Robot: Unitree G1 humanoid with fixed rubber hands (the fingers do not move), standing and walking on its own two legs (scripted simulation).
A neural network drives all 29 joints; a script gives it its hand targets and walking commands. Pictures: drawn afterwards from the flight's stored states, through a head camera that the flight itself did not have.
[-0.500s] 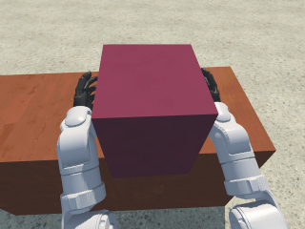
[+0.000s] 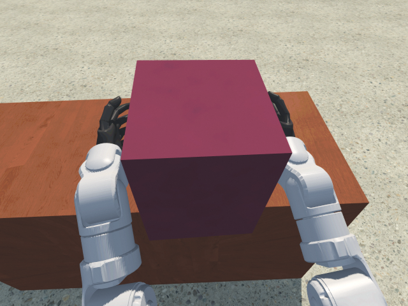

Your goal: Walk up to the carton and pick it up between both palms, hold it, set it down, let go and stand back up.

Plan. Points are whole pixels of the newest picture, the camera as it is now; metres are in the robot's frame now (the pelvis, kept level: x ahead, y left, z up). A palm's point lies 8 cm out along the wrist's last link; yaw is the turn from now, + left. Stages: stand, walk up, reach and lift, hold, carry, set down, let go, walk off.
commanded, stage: hold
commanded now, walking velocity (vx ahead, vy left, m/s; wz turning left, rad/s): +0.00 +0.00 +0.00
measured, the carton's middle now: (199, 154) +0.35 +0.01 +0.14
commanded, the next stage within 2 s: none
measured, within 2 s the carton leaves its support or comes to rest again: neither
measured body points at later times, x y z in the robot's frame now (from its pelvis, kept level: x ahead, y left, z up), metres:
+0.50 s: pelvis +0.00 +0.00 +0.00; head +0.00 +0.00 +0.45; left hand +0.36 +0.15 +0.18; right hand +0.37 -0.14 +0.17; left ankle +0.00 +0.13 -0.76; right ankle +0.00 -0.12 -0.76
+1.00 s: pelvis +0.00 +0.00 +0.00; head +0.00 +0.00 +0.45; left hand +0.36 +0.15 +0.18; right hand +0.37 -0.14 +0.16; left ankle +0.00 +0.13 -0.76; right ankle +0.00 -0.12 -0.76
